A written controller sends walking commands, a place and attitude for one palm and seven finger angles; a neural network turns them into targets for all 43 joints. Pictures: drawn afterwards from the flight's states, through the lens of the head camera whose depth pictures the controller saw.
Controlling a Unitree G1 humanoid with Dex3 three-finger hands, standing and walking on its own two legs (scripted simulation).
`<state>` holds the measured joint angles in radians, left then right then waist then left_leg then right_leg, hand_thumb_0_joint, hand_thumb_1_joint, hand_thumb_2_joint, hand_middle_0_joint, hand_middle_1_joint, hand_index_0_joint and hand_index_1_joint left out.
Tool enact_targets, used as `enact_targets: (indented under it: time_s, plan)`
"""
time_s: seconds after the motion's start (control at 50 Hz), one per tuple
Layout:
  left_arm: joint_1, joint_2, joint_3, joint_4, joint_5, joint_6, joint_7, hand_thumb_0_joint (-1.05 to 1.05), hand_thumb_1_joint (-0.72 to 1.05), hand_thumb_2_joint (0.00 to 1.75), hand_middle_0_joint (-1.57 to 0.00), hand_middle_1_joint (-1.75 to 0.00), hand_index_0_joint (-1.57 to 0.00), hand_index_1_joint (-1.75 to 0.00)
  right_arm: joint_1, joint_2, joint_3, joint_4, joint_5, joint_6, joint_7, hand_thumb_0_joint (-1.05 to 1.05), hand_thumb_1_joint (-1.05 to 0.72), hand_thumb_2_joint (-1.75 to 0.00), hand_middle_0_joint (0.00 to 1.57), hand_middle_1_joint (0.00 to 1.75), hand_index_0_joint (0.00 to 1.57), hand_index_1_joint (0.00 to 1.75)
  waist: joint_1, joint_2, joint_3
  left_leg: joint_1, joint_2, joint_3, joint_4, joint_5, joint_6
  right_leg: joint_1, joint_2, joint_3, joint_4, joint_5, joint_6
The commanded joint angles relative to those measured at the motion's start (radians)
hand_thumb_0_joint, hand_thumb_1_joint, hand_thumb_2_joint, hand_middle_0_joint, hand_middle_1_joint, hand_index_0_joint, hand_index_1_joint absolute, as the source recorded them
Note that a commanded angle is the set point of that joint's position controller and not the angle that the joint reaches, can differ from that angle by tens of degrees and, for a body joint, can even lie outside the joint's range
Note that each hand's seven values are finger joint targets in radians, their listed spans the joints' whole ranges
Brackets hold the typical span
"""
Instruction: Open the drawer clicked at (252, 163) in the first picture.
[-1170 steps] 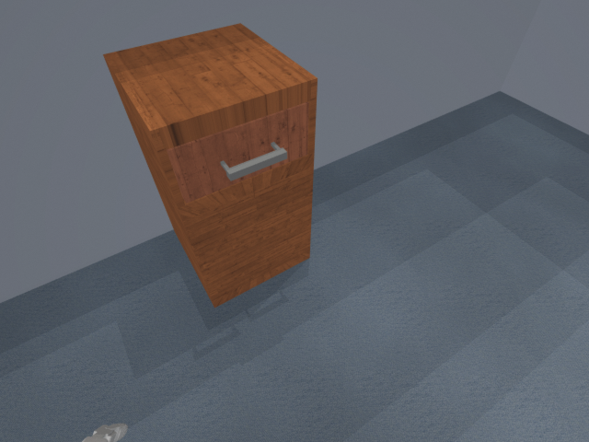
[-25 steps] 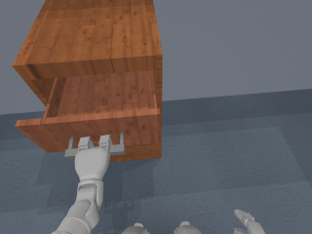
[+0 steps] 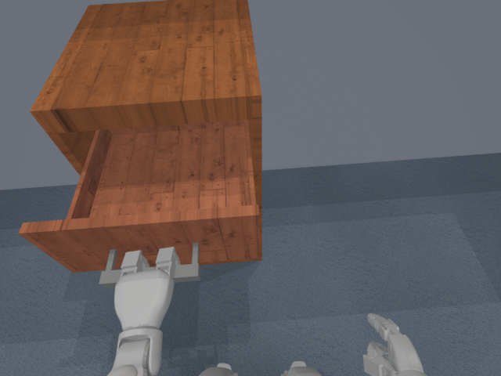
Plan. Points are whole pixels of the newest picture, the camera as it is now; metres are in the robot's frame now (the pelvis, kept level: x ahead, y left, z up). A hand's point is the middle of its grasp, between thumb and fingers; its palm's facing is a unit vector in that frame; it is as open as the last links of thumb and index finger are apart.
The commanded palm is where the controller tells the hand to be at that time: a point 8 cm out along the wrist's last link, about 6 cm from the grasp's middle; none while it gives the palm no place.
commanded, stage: pull the drawer open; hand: left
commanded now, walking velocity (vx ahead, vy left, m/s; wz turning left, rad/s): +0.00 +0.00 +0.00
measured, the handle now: (152, 263) +0.31 +0.20 -0.05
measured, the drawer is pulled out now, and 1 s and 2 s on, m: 0.23 0.30 0.30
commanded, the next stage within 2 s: open the thumb to release the handle in 0.82 s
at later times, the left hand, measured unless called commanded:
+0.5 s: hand (153, 336) +0.20 +0.18 -0.06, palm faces -0.03 -0.09 -1.00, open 5.9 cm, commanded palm +0.15 +0.18 -0.02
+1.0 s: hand (151, 346) +0.18 +0.18 -0.07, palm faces +0.00 -0.08 -1.00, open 5.9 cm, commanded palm +0.15 +0.18 -0.02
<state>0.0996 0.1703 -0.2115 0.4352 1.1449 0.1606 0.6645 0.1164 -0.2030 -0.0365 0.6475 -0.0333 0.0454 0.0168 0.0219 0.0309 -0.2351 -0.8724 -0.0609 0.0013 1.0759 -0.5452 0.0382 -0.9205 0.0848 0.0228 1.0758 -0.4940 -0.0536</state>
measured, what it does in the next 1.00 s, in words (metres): stands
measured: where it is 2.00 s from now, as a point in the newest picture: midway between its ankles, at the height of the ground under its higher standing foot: outside the picture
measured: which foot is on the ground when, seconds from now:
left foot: down 0.00-1.00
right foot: down 0.00-1.00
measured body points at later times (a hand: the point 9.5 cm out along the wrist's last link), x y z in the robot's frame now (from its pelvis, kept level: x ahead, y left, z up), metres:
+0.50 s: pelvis -0.01 -0.01 -0.01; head +0.05 -0.03 +0.44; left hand +0.19 +0.18 -0.01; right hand +0.21 -0.21 -0.12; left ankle -0.02 +0.10 -0.66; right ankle +0.01 -0.09 -0.66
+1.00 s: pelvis -0.01 -0.01 -0.02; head +0.05 -0.04 +0.42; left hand +0.18 +0.18 -0.01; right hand +0.22 -0.23 -0.13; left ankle -0.02 +0.10 -0.66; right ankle +0.01 -0.09 -0.66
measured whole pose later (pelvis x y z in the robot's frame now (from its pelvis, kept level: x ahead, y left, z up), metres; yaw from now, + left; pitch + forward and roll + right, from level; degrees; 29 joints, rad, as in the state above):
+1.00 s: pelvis -0.01 -0.01 -0.02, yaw +1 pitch +20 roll +2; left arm 0.38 0.19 -0.18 0.19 1.19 0.04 0.68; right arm 0.08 -0.22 -0.02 0.60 -0.07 0.01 0.02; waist 0.06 0.03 -0.25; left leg -0.95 -0.07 0.00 1.18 -0.58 0.02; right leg -1.01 0.08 0.01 1.21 -0.54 -0.07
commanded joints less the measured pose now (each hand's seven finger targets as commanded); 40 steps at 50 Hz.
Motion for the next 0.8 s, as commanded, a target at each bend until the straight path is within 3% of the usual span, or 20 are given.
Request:
enact_targets:
  time_s: [0.0, 0.08, 0.1, 0.36, 0.42, 0.56, 0.58, 0.64, 0.66, 0.74, 0.76, 0.78]
  plan:
    - [0.064, 0.054, 0.027, -0.165, -0.006, -0.002, 0.031, 0.00, 0.90, 0.90, -0.40, -1.35, -0.40, -1.35, -0.077, -0.105, -0.033, -0.145, -0.001, -0.043, -0.002, 0.00, -0.90, -0.90, 0.20, 0.30, 0.20, 0.30, 0.014, -0.086, -0.226, 0.118, 0.010, -0.025, -0.100, 0.356, -0.013, 0.252, -0.042, 0.037, -0.134, 0.450, -0.007]
    - [0.110, 0.072, 0.049, -0.197, 0.001, -0.014, 0.036, 0.00, 0.90, 0.90, -0.40, -1.35, -0.40, -1.35, -0.088, -0.106, -0.031, -0.154, -0.006, -0.047, -0.002, 0.00, -0.90, -0.90, 0.20, 0.30, 0.20, 0.30, 0.020, -0.097, -0.231, 0.108, 0.008, -0.027, -0.091, 0.339, -0.013, 0.246, -0.039, 0.041, -0.127, 0.428, -0.010]
    - [0.114, 0.061, 0.034, -0.210, 0.006, -0.018, 0.037, 0.00, 0.90, 0.90, -0.40, -1.35, -0.40, -1.35, -0.091, -0.103, -0.030, -0.155, -0.008, -0.050, 0.000, 0.00, -0.90, -0.90, 0.20, 0.30, 0.20, 0.30, 0.023, -0.074, -0.232, 0.113, 0.009, -0.026, -0.090, 0.344, -0.013, 0.239, -0.041, 0.039, -0.120, 0.431, -0.009]
    - [0.213, 0.039, -0.007, -0.284, 0.013, -0.039, 0.023, 0.00, 0.90, 0.90, -0.40, -1.35, -0.40, -1.35, -0.128, -0.098, -0.022, -0.182, -0.011, -0.062, 0.001, 0.00, -0.90, -0.90, 0.20, 0.30, 0.20, 0.30, 0.029, -0.079, -0.185, 0.102, 0.010, -0.031, -0.082, 0.282, -0.011, 0.188, -0.041, 0.029, -0.120, 0.312, -0.011]
    - [0.243, 0.063, 0.023, -0.280, 0.010, -0.051, 0.020, 0.00, 0.90, 0.90, -0.40, -1.35, -0.40, -1.35, -0.131, -0.094, -0.020, -0.183, -0.011, -0.064, -0.003, 0.00, -0.90, -0.90, 0.20, 0.30, 0.20, 0.30, 0.036, -0.111, -0.183, 0.081, 0.007, -0.032, -0.075, 0.264, -0.011, 0.195, -0.043, 0.041, -0.118, 0.310, -0.008]
    - [0.359, 0.053, 0.008, -0.350, 0.010, -0.087, 0.006, 0.00, 0.90, 0.90, -0.40, -1.35, -0.40, -1.35, -0.138, -0.090, -0.015, -0.206, -0.015, -0.073, 0.006, 0.00, -0.90, -0.90, 0.20, 0.30, 0.20, 0.30, 0.051, -0.094, -0.199, 0.080, 0.004, -0.031, -0.058, 0.285, -0.012, 0.201, -0.046, 0.046, -0.096, 0.351, -0.010]
    - [0.379, 0.069, 0.030, -0.359, 0.005, -0.092, 0.004, 0.00, 0.90, 0.90, -0.40, -1.35, -0.40, -1.35, -0.138, -0.091, -0.012, -0.211, -0.016, -0.073, 0.006, 0.00, -0.90, -0.90, 0.20, 0.30, 0.20, 0.30, 0.054, -0.097, -0.203, 0.073, 0.002, -0.031, -0.057, 0.287, -0.011, 0.210, -0.045, 0.050, -0.095, 0.361, -0.013]
    - [0.394, 0.079, 0.038, -0.349, 0.015, -0.107, 0.004, 0.00, 0.90, 0.90, -0.40, -1.35, -0.40, -1.35, -0.145, -0.089, -0.008, -0.210, -0.018, -0.075, 0.004, 0.00, -0.90, -0.90, 0.20, 0.30, 0.20, 0.30, 0.050, -0.120, -0.163, 0.030, -0.001, -0.030, -0.045, 0.235, -0.011, 0.187, -0.049, 0.065, -0.097, 0.317, -0.006]
    - [0.390, 0.068, 0.022, -0.362, 0.023, -0.111, 0.004, 0.00, 0.90, 0.90, -0.40, -1.35, -0.40, -1.35, -0.151, -0.090, -0.008, -0.216, -0.021, -0.076, 0.005, 0.00, -0.90, -0.90, 0.20, 0.30, 0.20, 0.30, 0.047, -0.100, -0.148, 0.032, 0.000, -0.031, -0.043, 0.225, -0.010, 0.165, -0.048, 0.062, -0.098, 0.289, -0.009]
    - [0.483, 0.087, 0.053, -0.383, 0.012, -0.126, 0.000, 0.00, 0.90, 0.90, -0.40, -1.35, -0.40, -1.35, -0.145, -0.088, -0.006, -0.228, -0.020, -0.080, 0.009, 0.00, -0.90, -0.90, 0.20, 0.30, 0.20, 0.30, 0.070, -0.092, -0.176, 0.027, -0.004, -0.028, -0.036, 0.238, -0.013, 0.188, -0.047, 0.072, -0.083, 0.322, -0.010]
    - [0.490, 0.072, 0.033, -0.390, 0.012, -0.125, -0.005, 0.00, 0.90, 0.90, -0.40, -1.35, -0.40, -1.35, -0.147, -0.087, -0.005, -0.234, -0.021, -0.079, 0.012, 0.00, -0.90, -0.90, 0.20, 0.30, 0.20, 0.30, 0.064, -0.094, -0.171, 0.022, -0.004, -0.027, -0.032, 0.233, -0.012, 0.189, -0.051, 0.073, -0.084, 0.329, -0.007]
    - [0.477, 0.092, 0.058, -0.403, 0.008, -0.126, -0.003, 0.00, 0.90, 0.90, -0.40, -1.35, -0.40, -1.35, -0.143, -0.090, -0.005, -0.235, -0.021, -0.078, 0.011, 0.00, -0.90, -0.90, 0.20, 0.30, 0.20, 0.30, 0.064, -0.096, -0.187, 0.023, -0.003, -0.030, -0.032, 0.245, -0.011, 0.196, -0.049, 0.076, -0.081, 0.346, -0.011]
